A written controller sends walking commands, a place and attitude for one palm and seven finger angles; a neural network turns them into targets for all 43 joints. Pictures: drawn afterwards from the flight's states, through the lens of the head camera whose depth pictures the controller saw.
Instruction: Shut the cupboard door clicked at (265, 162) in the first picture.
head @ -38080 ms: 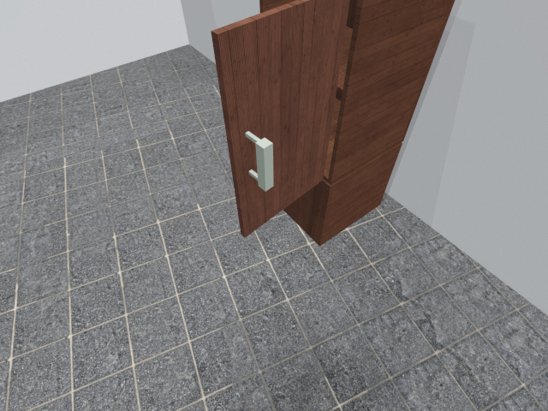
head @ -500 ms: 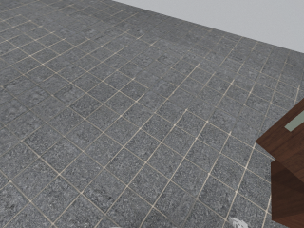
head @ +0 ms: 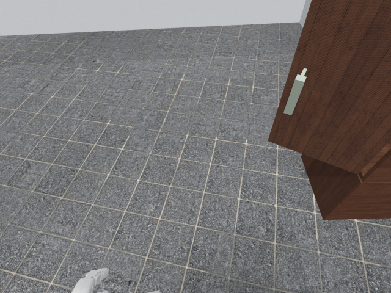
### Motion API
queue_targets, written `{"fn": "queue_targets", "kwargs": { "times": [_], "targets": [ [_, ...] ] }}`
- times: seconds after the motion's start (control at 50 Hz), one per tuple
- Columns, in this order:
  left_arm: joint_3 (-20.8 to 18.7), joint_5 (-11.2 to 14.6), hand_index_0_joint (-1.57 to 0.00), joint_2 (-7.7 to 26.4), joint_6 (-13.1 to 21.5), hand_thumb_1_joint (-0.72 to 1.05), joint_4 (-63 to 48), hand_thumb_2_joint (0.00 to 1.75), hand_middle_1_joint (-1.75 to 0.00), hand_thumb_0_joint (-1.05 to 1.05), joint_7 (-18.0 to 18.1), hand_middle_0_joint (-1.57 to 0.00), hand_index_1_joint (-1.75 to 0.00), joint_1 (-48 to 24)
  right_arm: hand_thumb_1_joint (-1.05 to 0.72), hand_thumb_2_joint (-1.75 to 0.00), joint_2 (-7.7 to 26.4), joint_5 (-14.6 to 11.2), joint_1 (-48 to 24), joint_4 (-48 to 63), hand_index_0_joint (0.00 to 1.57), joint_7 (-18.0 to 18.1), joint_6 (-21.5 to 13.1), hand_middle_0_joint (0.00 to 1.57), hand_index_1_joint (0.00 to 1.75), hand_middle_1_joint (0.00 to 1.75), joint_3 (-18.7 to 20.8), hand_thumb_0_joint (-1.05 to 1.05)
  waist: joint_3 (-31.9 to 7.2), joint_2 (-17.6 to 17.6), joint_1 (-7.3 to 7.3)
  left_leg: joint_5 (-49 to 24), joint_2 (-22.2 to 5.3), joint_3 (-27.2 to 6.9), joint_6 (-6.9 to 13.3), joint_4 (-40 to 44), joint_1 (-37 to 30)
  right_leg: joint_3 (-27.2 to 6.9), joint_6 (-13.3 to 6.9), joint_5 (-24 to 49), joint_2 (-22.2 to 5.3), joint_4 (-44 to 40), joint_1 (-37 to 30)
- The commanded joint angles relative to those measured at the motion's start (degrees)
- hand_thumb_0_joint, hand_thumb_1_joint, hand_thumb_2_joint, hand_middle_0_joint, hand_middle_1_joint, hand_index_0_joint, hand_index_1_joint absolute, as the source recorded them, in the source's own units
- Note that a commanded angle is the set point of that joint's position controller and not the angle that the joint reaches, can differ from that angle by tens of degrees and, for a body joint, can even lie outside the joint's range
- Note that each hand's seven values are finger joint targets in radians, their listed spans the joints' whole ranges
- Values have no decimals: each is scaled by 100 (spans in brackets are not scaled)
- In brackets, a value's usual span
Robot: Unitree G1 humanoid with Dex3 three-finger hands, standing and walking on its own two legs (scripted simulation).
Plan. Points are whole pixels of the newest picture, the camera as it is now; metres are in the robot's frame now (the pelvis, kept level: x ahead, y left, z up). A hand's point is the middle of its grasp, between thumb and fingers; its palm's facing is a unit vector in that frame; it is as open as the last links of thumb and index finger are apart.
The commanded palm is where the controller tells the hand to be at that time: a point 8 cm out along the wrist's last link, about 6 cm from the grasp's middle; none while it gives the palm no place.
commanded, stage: turn to face it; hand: left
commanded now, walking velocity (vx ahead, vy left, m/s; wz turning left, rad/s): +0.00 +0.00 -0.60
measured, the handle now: (296, 91) +0.69 -0.29 -0.03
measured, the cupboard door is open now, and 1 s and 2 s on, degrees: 60 60 60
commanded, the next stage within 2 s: take the last steps up to it in 0.78 s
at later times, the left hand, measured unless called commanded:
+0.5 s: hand out of the picture +0.13 +0.22 -0.16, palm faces -0.23 -0.95 -0.20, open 7.4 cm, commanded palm none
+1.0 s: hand (153, 276) +0.18 +0.12 -0.13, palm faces -0.46 -0.86 -0.24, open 7.4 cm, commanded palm none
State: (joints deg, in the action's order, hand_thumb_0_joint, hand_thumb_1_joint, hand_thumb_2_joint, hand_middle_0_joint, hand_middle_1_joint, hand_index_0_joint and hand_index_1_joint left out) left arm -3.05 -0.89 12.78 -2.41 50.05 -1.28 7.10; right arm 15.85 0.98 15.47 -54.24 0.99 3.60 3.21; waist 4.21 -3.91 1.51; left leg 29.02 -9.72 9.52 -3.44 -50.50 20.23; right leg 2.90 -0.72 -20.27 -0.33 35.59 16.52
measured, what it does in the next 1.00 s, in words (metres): steps on the spot, turning right: left foot, then right foot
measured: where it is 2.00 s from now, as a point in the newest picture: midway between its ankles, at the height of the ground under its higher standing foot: outside the picture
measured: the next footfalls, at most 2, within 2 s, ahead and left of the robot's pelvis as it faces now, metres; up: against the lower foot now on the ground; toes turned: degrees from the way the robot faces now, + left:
left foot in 0.38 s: +0.09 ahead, +0.13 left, +0.00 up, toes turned -11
right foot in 0.80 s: -0.02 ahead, -0.11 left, +0.00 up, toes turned -29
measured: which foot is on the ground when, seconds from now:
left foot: up 0.00-0.36, down 0.38-0.80, up 0.82-1.00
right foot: down 0.00-0.38, up 0.40-0.78, down 0.80-1.00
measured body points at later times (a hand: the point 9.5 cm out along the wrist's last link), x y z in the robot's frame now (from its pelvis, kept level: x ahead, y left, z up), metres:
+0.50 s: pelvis +0.01 +0.04 +0.01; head +0.06 +0.06 +0.46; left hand +0.14 +0.28 -0.15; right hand +0.05 -0.24 -0.10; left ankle +0.05 +0.13 -0.72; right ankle -0.04 -0.10 -0.66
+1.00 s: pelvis +0.01 +0.00 +0.02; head +0.02 -0.03 +0.47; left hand +0.20 +0.16 -0.11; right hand -0.10 -0.24 -0.14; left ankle +0.05 +0.12 -0.65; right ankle -0.05 -0.09 -0.72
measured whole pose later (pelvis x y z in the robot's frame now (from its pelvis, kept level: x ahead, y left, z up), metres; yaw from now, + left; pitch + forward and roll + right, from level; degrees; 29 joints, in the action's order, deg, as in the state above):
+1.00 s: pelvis +0.01 +0.00 +0.02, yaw -27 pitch +0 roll +1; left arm -1.7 -1.0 9.8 -1.8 53.6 0.3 9.7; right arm 14.1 1.5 15.4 -56.3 0.5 3.7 2.7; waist 2.2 -2.6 2.1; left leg 23.8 -4.7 4.1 -4.1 -59.9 26.5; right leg 1.7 -1.6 -15.2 -0.2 26.5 11.8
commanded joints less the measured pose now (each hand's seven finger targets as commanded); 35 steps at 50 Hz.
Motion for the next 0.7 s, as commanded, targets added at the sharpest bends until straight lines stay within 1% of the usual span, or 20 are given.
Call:
{"fn": "queue_targets", "kwargs": {
  "times": [0.0, 0.04, 0.06, 0.14, 0.2, 0.24, 0.28, 0.3, 0.32, 0.34, 0.36, 0.38, 0.4, 0.42, 0.46, 0.48, 0.54, 0.6, 0.64, 0.68],
  "targets": [
    [-373, 3, -20, 1311, 99, 90, -246, 90, -30, 0, 248, -20, -30, 489, -90, -90, 432, -10, -574, 786, 20, 61, -162, 20, 30, 30, 96, 0, -513, 1967, -337, -54, 207, -953, -123, -1847, 1909, -2221, -1020, 3264, -1701, -1647, -1302],
    [-261, 20, -20, 1072, 139, 90, -347, 90, -30, 0, 220, -20, -30, 208, -90, -90, 459, 15, -372, 638, 20, 5, -144, 20, 30, 30, 120, 0, -568, 1557, -122, -650, 245, -940, -197, -1640, 1444, -1571, -875, 3132, -1286, -1574, -944],
    [-260, 15, -20, 1079, 155, 90, -375, 90, -30, 0, 202, -20, -30, 174, -90, -90, 415, 17, -264, 599, 20, -17, -127, 20, 30, 30, 107, 0, -658, 1401, -72, -774, 314, -869, -222, -1474, 1268, -1460, -834, 2960, -1179, -1571, -848],
    [-294, -28, -20, 1174, 151, 90, -348, 90, -30, 0, 169, -20, -30, 326, -90, -90, 343, 15, -398, 658, 20, -29, -128, 20, 30, 30, 101, 0, -624, 1134, -166, -769, 514, -774, -253, -724, 1072, -1774, -930, 2189, -1117, -1672, -779],
    [-323, -60, -20, 1201, 140, 90, -271, 90, -30, 0, 164, -20, -30, 526, -90, -90, 331, -18, -696, 820, 20, -9, -171, 20, 30, 30, 102, 0, -570, 1257, -301, -488, 644, -815, -217, -17, 925, -2259, -1060, 2294, -1187, -1578, -809],
    [-358, -61, -20, 1263, 108, 90, -286, 90, -30, 0, 155, -20, -30, 481, -90, -90, 312, -37, -658, 846, 20, 13, -196, 20, 30, 30, 90, 0, -641, 1389, -281, -434, 742, -815, -174, 463, 639, -2436, -1051, 2396, -1141, -1486, -750],
    [-365, -54, -20, 1264, 80, 90, -303, 90, -30, 0, 151, -20, -30, 333, -90, -90, 321, -71, -494, 813, 20, 42, -228, 20, 30, 30, 94, 0, -660, 1427, -163, -629, 855, -829, -116, 1210, 80, -2584, -917, 2522, -1047, -1296, -442],
    [-365, -44, -20, 1212, 65, 90, -313, 90, -30, 0, 159, -20, -30, 210, -90, -90, 324, -90, -251, 749, 20, 57, -256, 20, 30, 30, 95, 0, -733, 1451, -32, -1053, 860, -858, -99, 1862, -402, -2576, -733, 2402, -923, -1084, -203],
    [-336, -1, -20, 1135, 31, 90, -347, 90, -30, 0, 150, -20, -30, 92, -90, -90, 430, -85, 2, 649, 20, 85, -302, 20, 30, 30, 103, 0, -798, 1228, 93, -1600, 798, -828, -56, 2590, -1185, -2365, -467, 2029, -664, -844, 281],
    [-279, 58, -20, 815, 1, 90, -429, 90, -30, 0, 127, -20, -30, 210, -90, -90, 795, -43, 126, 617, 20, 110, -369, 20, 30, 30, 147, 0, -966, 116, 114, -1575, -101, -1710, 187, 3281, -1857, -1859, -153, 929, -28, -158, 995],
    [-230, 86, -20, 592, -9, 90, -504, 90, -30, 0, 69, -20, -30, 339, -90, -90, 1304, 30, 133, 711, 20, 122, -363, 20, 30, 30, 245, 0, -893, -1353, 89, -1994, -1459, -2978, 784, 3578, -1964, -905, 164, -1221, 537, 1224, 1719],
    [-259, 11, -20, 784, -26, 90, -508, 90, -30, 0, 65, -20, -30, 207, -90, -90, 1293, 70, 95, 780, 20, 129, -323, 20, 30, 30, 209, 0, -708, -961, 133, -2156, -1826, -2983, 1189, 3546, -1357, -741, 187, -1469, 222, 2266, 1555],
    [-300, -28, -20, 835, -49, 90, -432, 90, -30, 0, 35, -20, -30, 371, -90, -90, 1016, 80, -253, 866, 20, 114, -329, 20, 30, 30, 128, 0, -558, -649, -81, -1895, -1595, -2597, 1228, 3615, -940, -734, 221, -1101, 61, 2728, 1444],
    [-348, -83, -20, 847, -65, 90, -322, 90, -30, 0, -12, -20, -30, 391, -90, -90, 876, 95, -452, 898, 20, 140, -372, 20, 30, 30, 97, 0, -457, -727, -157, -2352, -1274, -2270, 1111, 3561, -866, -655, 289, -877, 64, 3045, 1514],
    [-338, -53, -20, 743, -97, 90, -261, 90, -30, 0, -70, -20, -30, 359, -90, -90, 768, 103, -529, 912, 20, 163, -373, 20, 30, 30, 56, 0, -338, -689, -180, -3189, -973, -1499, 1055, 3294, -1001, -512, 364, -639, -43, 3122, 1553],
    [-306, -38, -20, 671, -107, 90, -244, 90, -30, 0, -78, -20, -30, 370, -90, -90, 747, 96, -472, 857, 20, 167, -372, 20, 30, 30, 57, 0, -461, -644, -172, -3560, -887, -1255, 1054, 3154, -1272, -414, 391, -568, -45, 2989, 1572],
    [-250, -26, -20, 530, -108, 90, -259, 90, -30, 0, -79, -20, -30, 210, -90, -90, 743, 69, -45, 655, 20, 171, -389, 20, 30, 30, 90, 0, -730, -584, -21, -4389, -859, -955, 1062, 2912, -1866, -215, 422, -450, -68, 2591, 1567],
    [-193, -30, -20, 455, -84, 90, -304, 90, -30, 0, -76, -20, -30, -25, -90, -90, 787, 75, 138, 502, 20, 140, -370, 20, 30, 30, 127, 0, -691, -762, 104, -4575, -927, -780, 1079, 2801, -1842, -6, 383, -524, -104, 1700, 1193],
    [-166, -25, -20, 387, -73, 90, -273, 90, -30, 0, -65, -20, -30, -46, -90, -90, 836, 84, 168, 406, 20, 111, -349, 20, 30, 30, 157, 0, -681, -942, 106, -4533, -931, -706, 1073, 2735, -1678, 110, 320, -515, -30, 1230, 829],
    [-139, -21, -20, 391, -55, 90, -229, 90, -30, 0, -41, -20, -30, 51, -90, -90, 888, 82, 111, 357, 20, 86, -328, 20, 30, 30, 179, 0, -698, -960, 66, -4301, -1006, -720, 1073, 2646, -1531, 193, 239, -446, 23, 771, 473]
  ]
}}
